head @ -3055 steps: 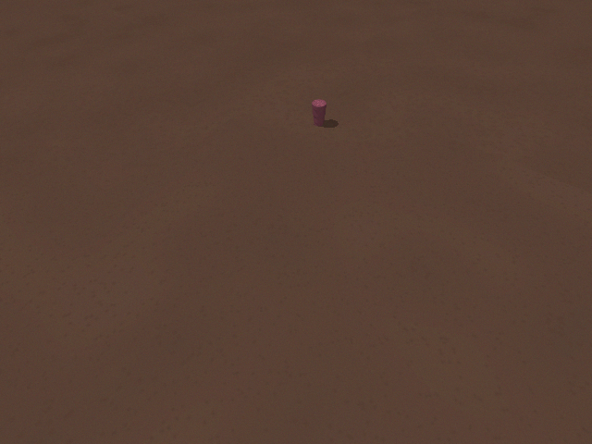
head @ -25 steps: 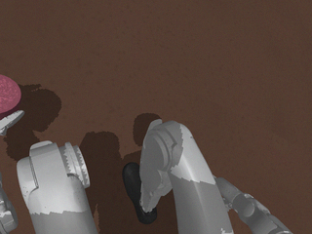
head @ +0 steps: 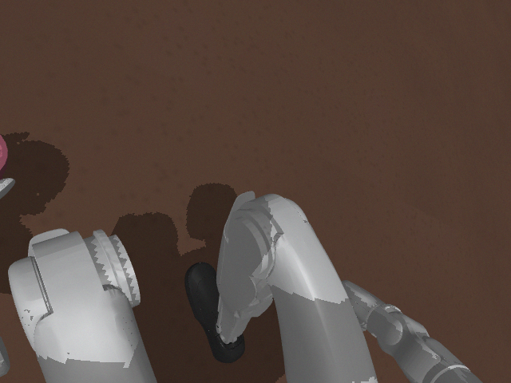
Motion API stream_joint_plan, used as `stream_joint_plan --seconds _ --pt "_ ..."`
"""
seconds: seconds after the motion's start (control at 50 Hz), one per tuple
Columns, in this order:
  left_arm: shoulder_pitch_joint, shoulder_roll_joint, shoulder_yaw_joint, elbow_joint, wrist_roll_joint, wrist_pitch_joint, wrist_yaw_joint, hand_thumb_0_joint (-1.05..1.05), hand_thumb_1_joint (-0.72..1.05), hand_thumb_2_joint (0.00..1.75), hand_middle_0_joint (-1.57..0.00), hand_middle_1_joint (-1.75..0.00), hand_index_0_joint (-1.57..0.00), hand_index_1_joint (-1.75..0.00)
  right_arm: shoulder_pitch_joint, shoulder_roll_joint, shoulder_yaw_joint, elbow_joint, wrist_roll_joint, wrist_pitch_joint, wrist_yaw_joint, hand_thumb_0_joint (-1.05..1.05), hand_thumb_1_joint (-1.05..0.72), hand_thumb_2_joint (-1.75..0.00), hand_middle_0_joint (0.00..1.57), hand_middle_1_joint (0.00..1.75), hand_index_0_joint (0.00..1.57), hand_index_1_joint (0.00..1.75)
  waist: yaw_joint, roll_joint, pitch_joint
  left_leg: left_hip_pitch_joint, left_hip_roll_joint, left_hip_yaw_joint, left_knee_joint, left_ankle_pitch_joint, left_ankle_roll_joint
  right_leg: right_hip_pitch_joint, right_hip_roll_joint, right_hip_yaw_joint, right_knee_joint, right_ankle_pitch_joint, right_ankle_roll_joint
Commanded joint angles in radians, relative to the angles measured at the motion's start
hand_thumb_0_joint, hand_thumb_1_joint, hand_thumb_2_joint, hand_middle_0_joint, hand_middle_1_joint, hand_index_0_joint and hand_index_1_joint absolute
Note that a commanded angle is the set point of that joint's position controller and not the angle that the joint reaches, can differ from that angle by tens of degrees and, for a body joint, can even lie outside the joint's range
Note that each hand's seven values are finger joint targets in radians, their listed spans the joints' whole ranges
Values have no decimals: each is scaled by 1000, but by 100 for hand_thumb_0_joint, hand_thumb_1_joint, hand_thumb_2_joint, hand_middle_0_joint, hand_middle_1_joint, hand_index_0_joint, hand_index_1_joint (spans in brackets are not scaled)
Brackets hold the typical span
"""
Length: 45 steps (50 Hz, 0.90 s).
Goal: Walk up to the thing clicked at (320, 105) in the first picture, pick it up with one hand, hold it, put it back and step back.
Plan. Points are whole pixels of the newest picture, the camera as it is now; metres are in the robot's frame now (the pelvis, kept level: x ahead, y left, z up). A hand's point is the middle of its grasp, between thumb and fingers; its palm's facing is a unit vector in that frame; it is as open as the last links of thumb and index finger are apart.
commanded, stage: lower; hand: left
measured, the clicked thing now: out of the picture +0.42 +0.28 -0.21
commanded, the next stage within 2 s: loosen in 0.10 s
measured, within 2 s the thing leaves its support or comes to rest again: neither
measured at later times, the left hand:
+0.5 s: hand out of the picture +0.43 +0.29 -0.18, palm faces +0.33 -0.94 +0.02, open 11.7 cm
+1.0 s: hand out of the picture +0.43 +0.31 -0.16, palm faces +0.36 -0.93 +0.01, open 16.6 cm
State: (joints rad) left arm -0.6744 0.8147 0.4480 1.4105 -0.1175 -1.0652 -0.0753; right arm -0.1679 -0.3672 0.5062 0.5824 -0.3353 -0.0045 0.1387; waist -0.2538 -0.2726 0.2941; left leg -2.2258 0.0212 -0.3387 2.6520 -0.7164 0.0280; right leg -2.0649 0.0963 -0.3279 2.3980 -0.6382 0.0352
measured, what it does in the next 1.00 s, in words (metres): stands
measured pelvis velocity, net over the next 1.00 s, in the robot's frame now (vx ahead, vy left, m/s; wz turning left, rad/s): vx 0.00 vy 0.00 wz -0.01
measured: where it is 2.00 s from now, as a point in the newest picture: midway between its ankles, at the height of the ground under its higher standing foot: (166, 361)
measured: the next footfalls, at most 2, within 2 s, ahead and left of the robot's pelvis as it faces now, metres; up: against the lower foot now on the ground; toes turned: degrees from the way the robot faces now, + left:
none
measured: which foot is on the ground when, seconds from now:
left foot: down 0.00-1.00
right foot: down 0.00-1.00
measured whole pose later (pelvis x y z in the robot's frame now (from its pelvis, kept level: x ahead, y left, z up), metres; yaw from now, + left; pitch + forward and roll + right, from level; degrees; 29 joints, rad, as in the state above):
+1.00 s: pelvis +0.00 +0.00 +0.00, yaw -1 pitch +13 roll -18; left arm -0.64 0.86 0.53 1.29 -0.12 -1.04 -0.10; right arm -0.17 -0.37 0.51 0.56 -0.33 0.02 0.12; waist -0.24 -0.28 0.31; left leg -2.21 0.03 -0.35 2.65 -0.72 0.02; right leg -2.06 0.11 -0.34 2.39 -0.63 0.04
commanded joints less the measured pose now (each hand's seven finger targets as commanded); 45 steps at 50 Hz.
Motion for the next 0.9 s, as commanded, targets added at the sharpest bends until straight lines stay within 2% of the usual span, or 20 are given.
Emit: stream_joint_plan --seconds 0.0,0.04,0.08,0.1,0.12,0.18,0.2,0.28,0.32,0.34,0.36,0.42,0.44,0.48,0.56,0.64,0.66,0.76,0.8,0.88 --pt "-230 189 18 -182 4 -99 7 0 -30 57 -86 -83 -88 -80 50 -365 -110 -6 -11 13 -20 0 -91 -89 20 30 20 30 -106 611 -592 449 59 34 -336 164 -57 266 30 -25 -154 209 -50" --pt "-229 196 18 -195 7 -98 13 0 -43 53 -76 -73 -79 -73 47 -365 -112 -7 -12 13 -20 0 -91 -90 20 30 20 30 -103 616 -590 448 61 34 -337 173 -57 262 31 -25 -152 217 -52" --pt "-220 194 14 -177 10 -91 19 0 -29 69 -92 -89 -91 -89 51 -366 -108 -10 -14 17 -19 0 -90 -90 20 30 20 30 -106 617 -587 443 59 38 -334 177 -57 275 33 -27 -156 222 -51" --pt "-203 159 -8 -148 10 -84 18 0 -26 77 -97 -97 -96 -97 47 -365 -110 -8 -12 16 -19 0 -90 -90 20 30 20 30 -117 596 -571 435 60 34 -333 175 -55 264 33 -31 -156 222 -50" --pt "-223 163 -13 -150 9 -84 20 0 -23 83 -101 -102 -101 -104 56 -371 -109 -8 -12 16 -19 0 -90 -90 20 30 20 30 -128 596 -570 431 60 31 -336 164 -55 263 34 -35 -160 216 -49" --pt "-225 157 -23 -129 5 -82 23 0 1 98 -105 -109 -104 -111 50 -371 -103 -15 -7 16 -18 0 -89 -90 20 30 20 30 -130 555 -539 399 58 23 -337 137 -50 255 34 -41 -166 200 -46" --pt "-213 157 -24 -130 1 -81 23 0 0 94 -106 -109 -107 -108 48 -370 -104 -17 -6 16 -17 0 -90 -90 20 30 20 30 -121 541 -549 398 56 26 -330 136 -46 257 36 -35 -170 200 -46" --pt "-225 173 -15 -129 -4 -92 17 0 -11 64 -89 -85 -91 -83 43 -374 -102 -19 -5 14 -16 0 -90 -89 20 30 20 30 -118 557 -546 410 59 17 -341 111 -50 248 36 -41 -162 180 -47" --pt "-218 166 -18 -136 -3 -95 15 0 -16 58 -85 -79 -87 -77 42 -373 -99 -22 -7 14 -17 0 -90 -89 20 30 20 30 -116 565 -560 430 63 13 -342 133 -54 257 37 -42 -158 195 -47" --pt "-213 160 -22 -130 -4 -91 12 0 -24 57 -77 -71 -79 -71 37 -371 -100 -23 -6 15 -18 0 -91 -90 20 30 20 30 -119 563 -554 424 61 17 -340 130 -52 250 38 -41 -163 191 -48" --pt "-211 173 -16 -123 -4 -89 14 0 -16 65 -84 -79 -83 -79 39 -371 -98 -22 -5 16 -17 0 -89 -90 20 30 20 30 -114 562 -544 409 62 22 -337 130 -50 256 39 -37 -163 192 -49" --pt "-213 164 -22 -124 -6 -85 17 0 -38 46 -61 -56 -61 -57 43 -363 -95 -19 -9 16 -20 0 -90 -90 20 30 20 30 -116 547 -564 409 60 35 -320 157 -46 284 45 -32 -177 214 -46" --pt "-229 185 -13 -132 -1 -86 20 0 -41 40 -56 -51 -56 -51 37 -365 -95 -22 -7 16 -20 0 -90 -90 20 30 20 30 -114 558 -547 401 61 32 -328 137 -47 264 43 -36 -173 195 -49" --pt "-228 168 -22 -123 3 -86 19 0 -45 33 -52 -45 -52 -45 32 -372 -100 -22 -6 18 -22 0 -90 -90 20 30 20 30 -121 569 -522 418 67 14 -352 126 -54 233 38 -46 -164 183 -51" --pt "-224 166 -28 -129 9 -87 21 0 -58 29 -47 -41 -47 -42 31 -374 -101 -24 -8 21 -19 0 -90 -90 20 30 20 30 -122 580 -524 434 70 5 -358 119 -58 229 36 -47 -155 179 -49" --pt "-209 180 -9 -129 -4 -86 21 0 -58 23 -41 -33 -40 -34 33 -365 -95 -26 -7 20 -19 0 -91 -90 20 30 20 30 -107 554 -552 404 61 29 -331 126 -47 272 42 -37 -173 191 -48" --pt "-211 172 -8 -124 -6 -88 21 0 -58 22 -40 -32 -39 -33 35 -369 -96 -25 -7 20 -20 0 -91 -90 20 30 20 30 -117 549 -551 409 62 22 -332 132 -48 264 41 -42 -171 196 -47" --pt "-201 171 -10 -124 -11 -90 14 0 -60 19 -26 -25 -26 -26 33 -365 -91 -22 -8 19 -22 0 -91 -90 20 30 20 30 -116 551 -556 414 63 24 -325 160 -49 276 43 -43 -169 212 -48" --pt "-195 188 2 -132 -14 -93 6 0 -58 19 -22 -22 -22 -23 35 -368 -91 -23 -8 22 -24 0 -90 -90 20 30 20 30 -112 551 -555 411 64 25 -330 158 -48 284 43 -43 -171 213 -47" --pt "-184 311 96 -242 -18 -85 -10 0 -57 17 -16 -17 -15 -18 45 -370 -100 -24 -5 30 -34 0 -90 -90 20 30 20 30 -60 614 -624 439 67 51 -327 190 -48 327 42 -18 -171 229 -52"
